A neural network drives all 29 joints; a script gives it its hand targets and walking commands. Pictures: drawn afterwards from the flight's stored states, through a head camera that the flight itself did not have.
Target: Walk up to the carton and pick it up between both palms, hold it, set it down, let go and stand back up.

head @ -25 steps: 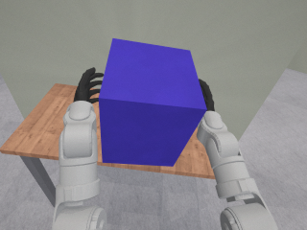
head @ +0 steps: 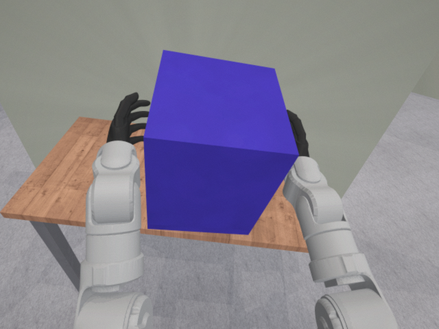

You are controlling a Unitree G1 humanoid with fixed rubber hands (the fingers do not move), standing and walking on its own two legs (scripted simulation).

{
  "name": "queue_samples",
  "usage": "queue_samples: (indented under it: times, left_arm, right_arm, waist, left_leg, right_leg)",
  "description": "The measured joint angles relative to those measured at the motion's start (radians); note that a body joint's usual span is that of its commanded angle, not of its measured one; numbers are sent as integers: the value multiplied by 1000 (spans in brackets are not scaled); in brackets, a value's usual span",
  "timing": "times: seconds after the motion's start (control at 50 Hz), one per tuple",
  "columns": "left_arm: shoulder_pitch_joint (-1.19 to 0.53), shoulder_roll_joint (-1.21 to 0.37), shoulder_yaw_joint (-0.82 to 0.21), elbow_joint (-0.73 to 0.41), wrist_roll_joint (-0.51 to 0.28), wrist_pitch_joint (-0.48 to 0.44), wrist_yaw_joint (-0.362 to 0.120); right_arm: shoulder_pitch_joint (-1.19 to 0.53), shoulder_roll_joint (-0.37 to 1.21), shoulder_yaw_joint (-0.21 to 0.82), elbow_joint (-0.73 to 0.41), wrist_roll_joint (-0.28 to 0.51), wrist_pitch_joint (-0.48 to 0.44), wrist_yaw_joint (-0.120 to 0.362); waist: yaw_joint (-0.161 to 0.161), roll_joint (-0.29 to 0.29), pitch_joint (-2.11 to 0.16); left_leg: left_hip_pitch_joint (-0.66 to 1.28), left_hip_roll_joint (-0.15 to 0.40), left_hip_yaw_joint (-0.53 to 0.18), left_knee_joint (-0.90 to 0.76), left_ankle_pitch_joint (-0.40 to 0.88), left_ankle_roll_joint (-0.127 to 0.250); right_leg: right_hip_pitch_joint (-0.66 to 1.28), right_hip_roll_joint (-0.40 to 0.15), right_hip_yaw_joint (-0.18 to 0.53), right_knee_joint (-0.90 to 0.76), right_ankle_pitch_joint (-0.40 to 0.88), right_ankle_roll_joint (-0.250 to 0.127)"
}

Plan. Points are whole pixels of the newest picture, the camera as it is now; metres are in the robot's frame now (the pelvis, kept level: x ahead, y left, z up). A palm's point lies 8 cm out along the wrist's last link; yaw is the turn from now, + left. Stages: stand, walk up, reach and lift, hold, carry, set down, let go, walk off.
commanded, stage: hold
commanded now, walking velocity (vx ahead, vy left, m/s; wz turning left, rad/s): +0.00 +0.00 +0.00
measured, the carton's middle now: (209, 150) +0.39 +0.01 +0.15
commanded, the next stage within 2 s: set down in 1.26 s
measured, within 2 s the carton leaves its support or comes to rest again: neither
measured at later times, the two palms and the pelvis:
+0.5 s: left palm (119, 143) +0.35 +0.15 +0.20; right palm (293, 155) +0.35 -0.14 +0.18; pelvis +0.00 +0.00 +0.00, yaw +0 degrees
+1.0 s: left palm (118, 143) +0.35 +0.16 +0.20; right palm (290, 155) +0.35 -0.13 +0.17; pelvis +0.00 +0.00 +0.00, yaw +0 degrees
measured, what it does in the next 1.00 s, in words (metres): stands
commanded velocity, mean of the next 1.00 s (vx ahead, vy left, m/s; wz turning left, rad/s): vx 0.00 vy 0.00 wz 0.00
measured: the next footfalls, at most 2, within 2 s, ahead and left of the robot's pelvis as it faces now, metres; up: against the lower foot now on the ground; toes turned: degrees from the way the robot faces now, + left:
none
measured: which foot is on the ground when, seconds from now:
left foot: down 0.00-1.00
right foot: down 0.00-1.00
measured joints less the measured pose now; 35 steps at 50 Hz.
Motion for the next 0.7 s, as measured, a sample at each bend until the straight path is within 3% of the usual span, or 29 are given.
queue_samples:
  times: [0.36,0.58,0.7]
  left_arm:
    - [-5,11,9,21,-11,-8,-8]
    - [1,3,16,30,1,-1,-16]
    - [23,-1,5,-7,0,-5,-15]
  right_arm:
    - [-3,18,-9,14,-15,-3,-5]
    - [4,17,-5,23,-9,8,-8]
    - [28,7,13,-14,4,2,-15]
  waist:
    - [10,-5,-3]
    - [1,-8,-11]
    - [5,-8,-12]
  left_leg:
    - [-9,2,-6,2,4,-5]
    - [3,0,-7,-3,1,-3]
    - [1,2,-2,0,-1,-2]
  right_leg:
    - [-12,2,-7,12,-4,-4]
    - [4,1,-8,2,-4,-3]
    - [1,2,-2,0,-2,-2]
